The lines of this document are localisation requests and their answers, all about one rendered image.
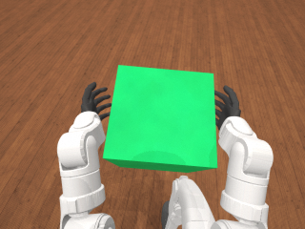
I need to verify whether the left robot upper arm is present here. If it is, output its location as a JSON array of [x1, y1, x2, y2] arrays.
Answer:
[[64, 213, 115, 229]]

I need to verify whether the robot left forearm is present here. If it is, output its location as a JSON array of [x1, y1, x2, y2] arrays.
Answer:
[[57, 111, 106, 229]]

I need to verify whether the robot right hand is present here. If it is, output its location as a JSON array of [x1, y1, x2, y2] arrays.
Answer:
[[214, 85, 241, 131]]

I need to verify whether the right robot thigh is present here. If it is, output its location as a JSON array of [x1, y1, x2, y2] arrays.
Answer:
[[172, 177, 215, 229]]

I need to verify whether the carton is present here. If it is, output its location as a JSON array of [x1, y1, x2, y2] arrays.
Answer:
[[102, 65, 217, 173]]

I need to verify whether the right robot shin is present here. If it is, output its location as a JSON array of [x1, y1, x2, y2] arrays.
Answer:
[[165, 176, 188, 229]]

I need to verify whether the robot left hand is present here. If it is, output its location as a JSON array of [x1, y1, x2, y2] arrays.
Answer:
[[81, 82, 112, 121]]

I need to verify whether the right robot upper arm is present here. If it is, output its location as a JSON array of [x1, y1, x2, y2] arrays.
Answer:
[[211, 219, 258, 229]]

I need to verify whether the robot right forearm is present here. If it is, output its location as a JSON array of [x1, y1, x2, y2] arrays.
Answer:
[[218, 116, 274, 229]]

